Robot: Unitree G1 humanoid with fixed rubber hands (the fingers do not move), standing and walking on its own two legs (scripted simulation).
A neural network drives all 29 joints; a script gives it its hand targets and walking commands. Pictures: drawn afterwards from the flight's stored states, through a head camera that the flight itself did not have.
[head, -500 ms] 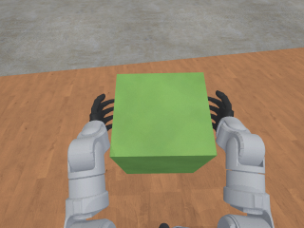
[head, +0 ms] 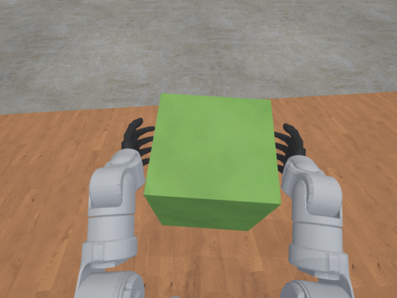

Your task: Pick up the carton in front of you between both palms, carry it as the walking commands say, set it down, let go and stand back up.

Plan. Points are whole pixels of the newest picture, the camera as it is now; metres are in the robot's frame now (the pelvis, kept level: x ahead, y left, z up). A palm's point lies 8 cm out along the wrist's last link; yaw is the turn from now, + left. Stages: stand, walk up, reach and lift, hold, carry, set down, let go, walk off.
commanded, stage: carry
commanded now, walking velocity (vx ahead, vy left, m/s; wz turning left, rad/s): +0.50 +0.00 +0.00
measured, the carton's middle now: (209, 170) +0.37 +0.01 +0.04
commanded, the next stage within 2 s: none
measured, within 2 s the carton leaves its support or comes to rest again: neither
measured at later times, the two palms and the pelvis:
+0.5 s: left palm (170, 93) +0.62 +0.12 +0.05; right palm (277, 91) +0.63 -0.19 +0.05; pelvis +0.29 -0.03 -0.04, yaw +0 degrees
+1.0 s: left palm (166, 55) +0.91 +0.16 +0.00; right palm (247, 58) +0.90 -0.14 +0.00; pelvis +0.57 +0.02 -0.10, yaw -1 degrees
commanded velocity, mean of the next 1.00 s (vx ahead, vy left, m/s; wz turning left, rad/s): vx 0.50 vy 0.00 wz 0.00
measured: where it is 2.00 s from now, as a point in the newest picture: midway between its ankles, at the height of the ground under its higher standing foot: (204, 166)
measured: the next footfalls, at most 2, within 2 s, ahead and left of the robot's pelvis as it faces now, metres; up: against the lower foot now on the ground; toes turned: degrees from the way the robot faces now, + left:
right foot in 0.40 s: +0.38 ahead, -0.09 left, -0.04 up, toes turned -3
left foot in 0.88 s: +0.66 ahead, +0.07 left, -0.10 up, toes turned +2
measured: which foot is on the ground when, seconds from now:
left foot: down 0.00-0.38, up 0.40-0.86, down 0.88-1.00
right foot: up 0.00-0.38, down 0.40-0.88, up 0.90-1.00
